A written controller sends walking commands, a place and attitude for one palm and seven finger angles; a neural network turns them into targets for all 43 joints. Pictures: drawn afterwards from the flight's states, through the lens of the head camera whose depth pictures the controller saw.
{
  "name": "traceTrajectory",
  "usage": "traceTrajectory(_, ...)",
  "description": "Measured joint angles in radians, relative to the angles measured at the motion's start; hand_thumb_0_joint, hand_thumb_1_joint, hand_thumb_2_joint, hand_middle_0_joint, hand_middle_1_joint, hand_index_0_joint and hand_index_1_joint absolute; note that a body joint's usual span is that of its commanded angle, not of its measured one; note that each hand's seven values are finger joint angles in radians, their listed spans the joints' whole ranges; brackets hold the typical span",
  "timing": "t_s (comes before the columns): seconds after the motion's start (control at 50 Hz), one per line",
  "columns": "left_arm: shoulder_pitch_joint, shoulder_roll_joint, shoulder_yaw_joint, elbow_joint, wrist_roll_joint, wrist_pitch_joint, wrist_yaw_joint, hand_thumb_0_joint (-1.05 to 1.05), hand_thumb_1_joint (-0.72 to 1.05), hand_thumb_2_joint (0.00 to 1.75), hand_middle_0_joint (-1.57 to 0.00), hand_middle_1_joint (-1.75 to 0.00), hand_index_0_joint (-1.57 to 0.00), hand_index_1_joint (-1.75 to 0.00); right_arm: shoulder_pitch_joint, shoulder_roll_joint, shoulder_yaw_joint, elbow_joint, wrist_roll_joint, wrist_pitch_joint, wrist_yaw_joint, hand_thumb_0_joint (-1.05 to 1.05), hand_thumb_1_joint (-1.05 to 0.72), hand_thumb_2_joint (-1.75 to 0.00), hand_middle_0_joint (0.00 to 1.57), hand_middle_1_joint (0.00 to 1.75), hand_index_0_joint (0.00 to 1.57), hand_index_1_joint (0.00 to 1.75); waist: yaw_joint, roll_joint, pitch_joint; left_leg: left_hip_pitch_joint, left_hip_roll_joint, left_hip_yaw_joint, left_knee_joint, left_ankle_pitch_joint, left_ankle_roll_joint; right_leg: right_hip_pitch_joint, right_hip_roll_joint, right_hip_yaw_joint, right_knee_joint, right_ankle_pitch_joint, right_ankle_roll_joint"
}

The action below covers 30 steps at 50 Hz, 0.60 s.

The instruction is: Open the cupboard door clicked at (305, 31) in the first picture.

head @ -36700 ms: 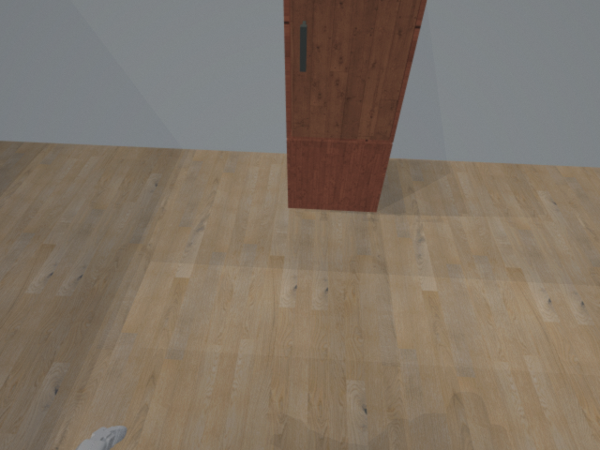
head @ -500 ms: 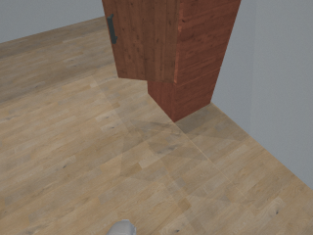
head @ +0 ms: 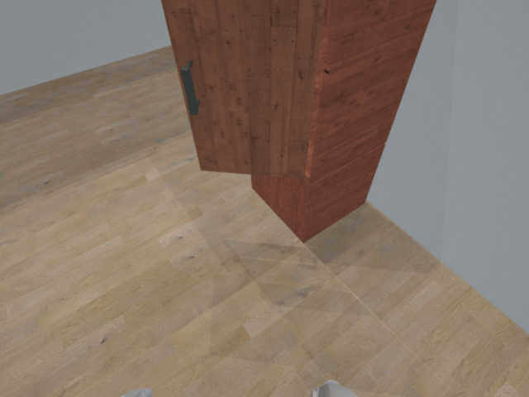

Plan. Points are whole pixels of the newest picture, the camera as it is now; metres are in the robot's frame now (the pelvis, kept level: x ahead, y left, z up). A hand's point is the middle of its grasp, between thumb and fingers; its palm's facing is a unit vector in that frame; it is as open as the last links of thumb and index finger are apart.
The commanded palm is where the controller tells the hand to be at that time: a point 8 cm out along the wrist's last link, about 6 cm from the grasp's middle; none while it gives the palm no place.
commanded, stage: take the last steps up to it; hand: left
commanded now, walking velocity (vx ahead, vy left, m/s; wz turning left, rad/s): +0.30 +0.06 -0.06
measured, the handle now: (192, 88) +0.86 +0.26 +0.00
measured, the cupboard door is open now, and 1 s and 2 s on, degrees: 48 48 48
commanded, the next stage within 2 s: come to a stop and stand still in 0.52 s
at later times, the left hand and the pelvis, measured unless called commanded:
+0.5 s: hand (159, 396) +0.15 +0.21 -0.19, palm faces +0.10 -0.98 -0.17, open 7.3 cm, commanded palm none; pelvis +0.20 +0.03 -0.01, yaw +0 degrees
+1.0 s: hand (180, 278) +0.37 +0.22 -0.18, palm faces -0.02 -0.97 -0.24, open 7.3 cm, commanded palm none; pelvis +0.29 +0.03 -0.01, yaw -1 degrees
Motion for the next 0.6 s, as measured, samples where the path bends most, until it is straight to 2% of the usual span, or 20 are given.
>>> traceTrajectory(0.1,-0.031,0.002,-0.007,-0.028,0.003,-0.014,-0.005,0.00,0.91,0.90,-0.19,-0.30,-0.20,-0.30,0.071,0.007,0.008,0.045,-0.002,0.012,0.006,-0.01,-0.92,-0.90,0.19,0.30,0.20,0.30,-0.025,0.009,-0.003,0.044,0.017,0.012,0.068,-0.104,-0.031,0.134,0.028,-0.008,-0.224,0.019,-0.015)
traceTrajectory(0.14,-0.034,-0.001,-0.008,-0.029,0.005,-0.038,-0.003,0.00,0.91,0.90,-0.19,-0.30,-0.20,-0.30,0.085,0.011,0.010,0.062,0.006,0.020,0.010,0.00,-0.92,-0.90,0.19,0.30,0.20,0.30,-0.027,0.024,0.005,-0.009,0.046,-0.009,0.245,-0.193,-0.039,0.168,0.051,-0.013,-0.237,0.003,-0.040)
traceTrajectory(0.18,-0.025,-0.012,-0.015,-0.027,-0.002,-0.054,0.003,0.00,0.91,0.90,-0.19,-0.30,-0.20,-0.30,0.074,0.011,0.009,0.073,0.010,0.034,0.014,0.00,-0.91,-0.90,0.19,0.30,0.20,0.30,-0.035,0.039,0.022,-0.118,0.055,-0.077,0.520,-0.246,-0.045,0.200,0.065,-0.033,-0.229,-0.030,-0.049)
traceTrajectory(0.2,-0.012,-0.018,-0.017,-0.024,-0.005,-0.058,0.008,0.00,0.91,0.90,-0.20,-0.30,-0.20,-0.30,0.066,0.012,0.008,0.074,0.011,0.039,0.014,0.00,-0.91,-0.90,0.19,0.30,0.20,0.30,-0.034,0.042,0.026,-0.172,0.058,-0.101,0.619,-0.233,-0.050,0.224,0.071,-0.039,-0.250,-0.033,-0.048)
traceTrajectory(0.24,0.022,-0.029,-0.020,-0.012,-0.009,-0.059,0.017,0.00,0.91,0.90,-0.20,-0.30,-0.20,-0.30,0.039,0.013,0.004,0.069,0.011,0.046,0.015,0.00,-0.91,-0.90,0.19,0.30,0.20,0.30,-0.031,0.040,0.028,-0.263,0.076,-0.124,0.709,-0.179,-0.062,0.275,0.080,-0.044,-0.315,-0.017,-0.038)
traceTrajectory(0.28,0.057,-0.030,-0.006,0.005,-0.016,-0.063,0.031,-0.01,0.93,0.90,-0.20,-0.30,-0.21,-0.30,0.011,0.018,0.002,0.052,0.010,0.048,0.018,0.00,-0.91,-0.90,0.19,0.30,0.20,0.30,-0.027,0.030,0.024,-0.330,0.101,-0.136,0.688,-0.123,-0.077,0.322,0.086,-0.047,-0.382,-0.002,-0.037)
traceTrajectory(0.36,0.120,-0.002,-0.001,0.053,-0.009,-0.063,0.025,-0.01,0.95,0.90,-0.20,-0.30,-0.21,-0.30,-0.043,0.029,-0.002,0.016,0.009,0.044,0.029,0.00,-0.91,-0.90,0.19,0.30,0.20,0.30,-0.008,0.005,0.012,-0.383,0.132,-0.135,0.506,-0.035,-0.094,0.397,0.082,-0.047,-0.468,0.002,-0.024)
traceTrajectory(0.42,0.163,0.005,-0.004,0.091,-0.004,-0.056,0.017,-0.01,0.94,0.90,-0.20,-0.30,-0.21,-0.30,-0.080,0.027,-0.005,-0.005,0.009,0.037,0.036,0.00,-0.91,-0.90,0.19,0.30,0.20,0.30,0.015,-0.005,0.006,-0.368,0.129,-0.125,0.366,-0.007,-0.093,0.438,0.069,-0.045,-0.473,-0.030,0.000)
traceTrajectory(0.48,0.208,0.006,-0.004,0.122,-0.003,-0.042,0.013,0.00,0.93,0.90,-0.20,-0.30,-0.21,-0.30,-0.106,0.021,-0.003,-0.025,0.008,0.023,0.038,0.00,-0.91,-0.90,0.19,0.30,0.20,0.30,0.031,-0.011,-0.003,-0.305,0.108,-0.103,0.233,0.034,-0.083,0.463,0.048,-0.042,-0.419,-0.099,0.031)
traceTrajectory(0.5,0.227,0.004,-0.005,0.127,-0.004,-0.036,0.012,0.00,0.93,0.90,-0.20,-0.30,-0.20,-0.30,-0.108,0.015,-0.001,-0.035,0.006,0.012,0.037,0.00,-0.91,-0.90,0.19,0.30,0.20,0.30,0.034,-0.007,-0.009,-0.277,0.104,-0.100,0.193,0.047,-0.073,0.454,0.044,-0.038,-0.369,-0.137,0.036)
traceTrajectory(0.52,0.234,0.004,-0.006,0.134,-0.006,-0.028,0.011,0.00,0.92,0.90,-0.20,-0.30,-0.20,-0.30,-0.116,0.013,-0.003,-0.041,0.002,0.001,0.033,0.00,-0.91,-0.90,0.19,0.30,0.20,0.30,0.033,-0.010,-0.009,-0.282,0.097,-0.095,0.212,0.093,-0.056,0.425,0.031,-0.032,-0.281,-0.181,0.023)
traceTrajectory(0.56,0.225,0.008,-0.009,0.143,-0.007,-0.009,0.014,0.00,0.92,0.90,-0.20,-0.30,-0.20,-0.30,-0.131,0.024,0.002,-0.055,-0.003,-0.006,0.018,0.00,-0.91,-0.90,0.19,0.30,0.20,0.30,0.033,-0.031,0.007,-0.282,0.080,-0.071,0.275,0.041,-0.024,0.322,0.025,0.018,-0.021,-0.263,-0.004)
traceTrajectory(0.6,0.204,0.010,-0.011,0.142,-0.005,-0.001,0.016,0.01,0.92,0.90,-0.20,-0.30,-0.20,-0.30,-0.127,0.034,0.012,-0.063,-0.002,-0.008,0.008,0.00,-0.91,-0.90,0.19,0.30,0.20,0.30,0.031,-0.038,0.009,-0.254,0.069,-0.055,0.260,0.005,-0.009,0.212,0.033,0.035,0.184,-0.258,-0.018)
